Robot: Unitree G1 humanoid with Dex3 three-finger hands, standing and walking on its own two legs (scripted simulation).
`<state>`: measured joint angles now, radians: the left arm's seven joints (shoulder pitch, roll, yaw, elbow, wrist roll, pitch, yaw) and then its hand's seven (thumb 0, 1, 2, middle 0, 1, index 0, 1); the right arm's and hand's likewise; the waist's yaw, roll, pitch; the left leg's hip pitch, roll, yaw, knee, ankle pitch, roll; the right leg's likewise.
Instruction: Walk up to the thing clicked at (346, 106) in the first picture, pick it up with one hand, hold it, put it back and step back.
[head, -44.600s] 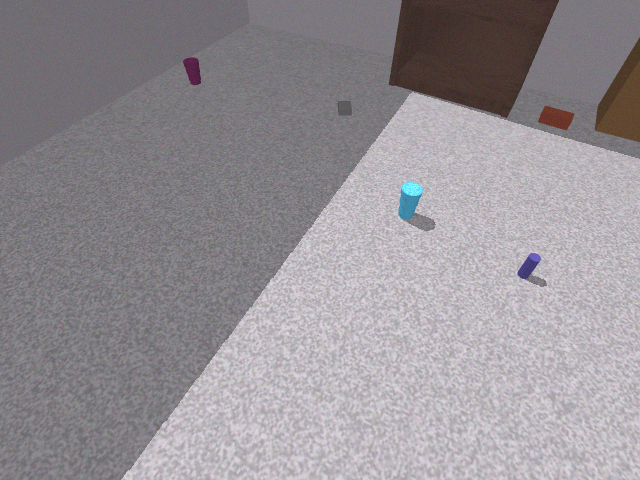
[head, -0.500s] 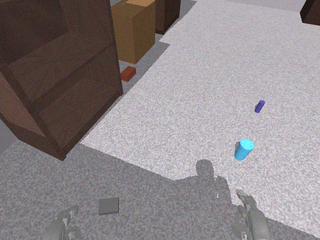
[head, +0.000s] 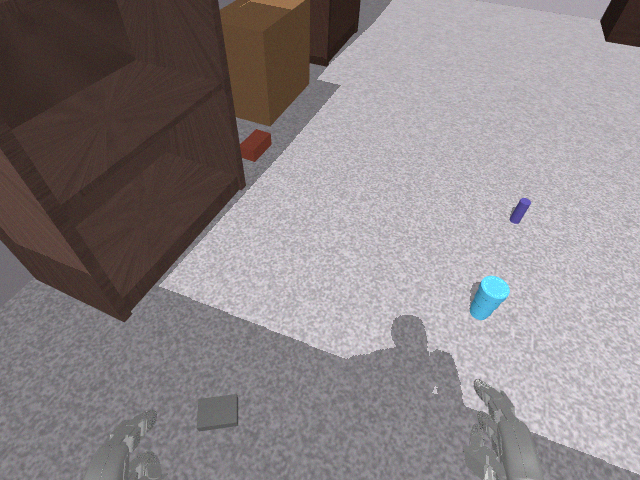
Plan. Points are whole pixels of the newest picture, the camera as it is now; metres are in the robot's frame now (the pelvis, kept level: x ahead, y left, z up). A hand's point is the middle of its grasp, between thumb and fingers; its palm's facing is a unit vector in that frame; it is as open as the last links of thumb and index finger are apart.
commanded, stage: home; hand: left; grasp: from above
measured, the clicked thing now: (218, 412) +0.44 +0.25 -0.70
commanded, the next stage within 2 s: stand in 0.52 s
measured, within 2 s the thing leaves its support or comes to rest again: neither
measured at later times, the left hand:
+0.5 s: hand out of the picture +0.16 +0.17 -0.05, palm faces +0.05 -0.98 -0.20, open 7.4 cm
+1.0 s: hand out of the picture +0.08 +0.24 -0.11, palm faces +0.03 -0.94 -0.33, open 7.4 cm
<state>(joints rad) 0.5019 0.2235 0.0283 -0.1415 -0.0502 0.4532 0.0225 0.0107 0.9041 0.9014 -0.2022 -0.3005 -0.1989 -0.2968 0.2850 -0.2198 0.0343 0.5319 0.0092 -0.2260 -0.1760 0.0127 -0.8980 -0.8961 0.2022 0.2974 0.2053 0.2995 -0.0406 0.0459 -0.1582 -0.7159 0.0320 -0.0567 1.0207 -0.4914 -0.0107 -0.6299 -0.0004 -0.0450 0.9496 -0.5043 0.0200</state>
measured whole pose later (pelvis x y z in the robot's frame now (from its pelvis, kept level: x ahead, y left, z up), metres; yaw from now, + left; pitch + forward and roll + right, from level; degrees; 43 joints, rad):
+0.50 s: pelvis +0.00 +0.00 +0.00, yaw +0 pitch +11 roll -3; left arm 0.50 0.22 0.03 -0.14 -0.05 0.45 0.02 0.01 0.90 0.90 -0.20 -0.30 -0.20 -0.30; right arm 0.28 -0.22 0.03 0.53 0.01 -0.21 -0.17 0.01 -0.90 -0.90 0.20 0.30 0.20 0.30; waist -0.04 0.04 -0.16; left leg -0.72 0.03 -0.06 1.02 -0.49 -0.02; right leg -0.63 0.00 -0.05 0.96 -0.51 0.01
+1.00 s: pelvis -0.01 +0.01 +0.04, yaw +0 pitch -1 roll +0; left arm 0.22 0.28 0.05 0.86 0.04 0.04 0.04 0.01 0.90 0.90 -0.20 -0.30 -0.20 -0.30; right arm 0.19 -0.29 -0.05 0.94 -0.05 -0.02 -0.02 0.01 -0.90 -0.90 0.20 0.30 0.20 0.30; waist 0.02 -0.01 0.05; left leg -0.32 0.00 0.00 0.66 -0.33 0.01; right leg -0.27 -0.04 0.00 0.65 -0.36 0.03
